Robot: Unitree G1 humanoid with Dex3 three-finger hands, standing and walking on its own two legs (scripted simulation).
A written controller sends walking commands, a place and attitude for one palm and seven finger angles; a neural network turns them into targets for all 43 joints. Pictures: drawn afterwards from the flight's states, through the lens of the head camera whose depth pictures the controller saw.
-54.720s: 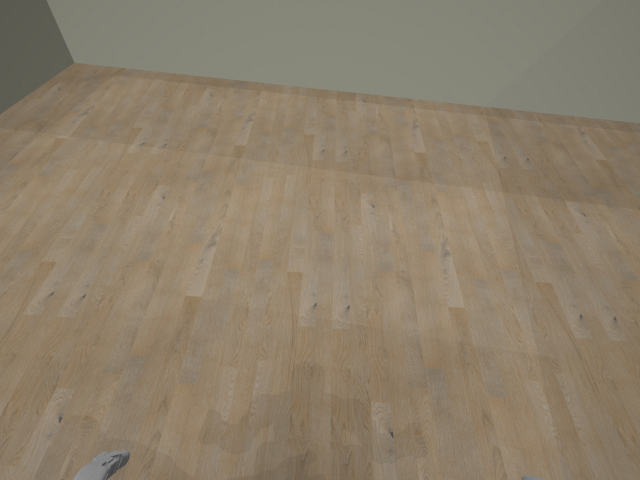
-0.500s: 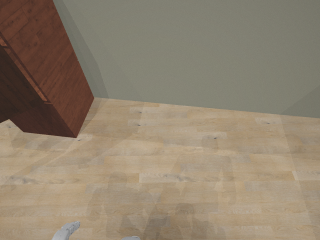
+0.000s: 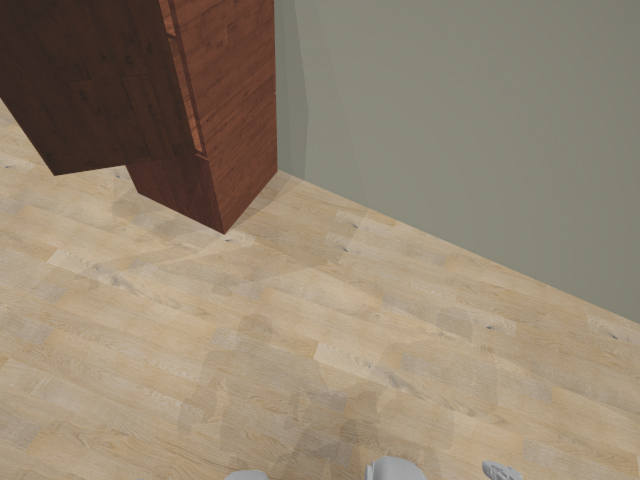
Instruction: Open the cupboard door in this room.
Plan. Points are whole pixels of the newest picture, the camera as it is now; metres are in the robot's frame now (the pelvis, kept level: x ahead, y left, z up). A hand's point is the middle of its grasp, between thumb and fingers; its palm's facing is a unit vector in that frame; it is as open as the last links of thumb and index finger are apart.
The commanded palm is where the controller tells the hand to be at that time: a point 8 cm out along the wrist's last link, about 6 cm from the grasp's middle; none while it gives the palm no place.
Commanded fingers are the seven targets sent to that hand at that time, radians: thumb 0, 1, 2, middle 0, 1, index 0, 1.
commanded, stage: turn to face it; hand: left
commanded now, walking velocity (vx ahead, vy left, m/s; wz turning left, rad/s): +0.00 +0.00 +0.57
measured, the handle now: out of the picture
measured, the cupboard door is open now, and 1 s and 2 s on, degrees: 45 45 45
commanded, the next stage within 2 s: take the last steps up to it in 0.48 s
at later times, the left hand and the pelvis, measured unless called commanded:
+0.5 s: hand out of the picture +0.03 +0.16 -0.16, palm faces +0.26 -0.94 -0.22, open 7.4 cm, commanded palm none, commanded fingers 0.00 0.90 0.90 -0.20 -0.30 -0.20 -0.30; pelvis +0.01 -0.04 +0.01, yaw +15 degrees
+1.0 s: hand out of the picture +0.04 +0.20 -0.15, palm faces +0.44 -0.86 -0.24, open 7.4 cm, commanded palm none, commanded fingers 0.00 0.90 0.90 -0.20 -0.30 -0.20 -0.30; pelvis +0.06 -0.01 +0.00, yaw +23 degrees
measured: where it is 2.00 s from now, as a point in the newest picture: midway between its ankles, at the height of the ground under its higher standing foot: (231, 410)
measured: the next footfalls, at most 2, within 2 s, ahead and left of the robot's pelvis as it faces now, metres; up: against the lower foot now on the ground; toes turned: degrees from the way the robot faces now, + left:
right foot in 0.26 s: +0.06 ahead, -0.16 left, +0.00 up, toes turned +6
left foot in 0.58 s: +0.03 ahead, +0.10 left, +0.00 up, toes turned +20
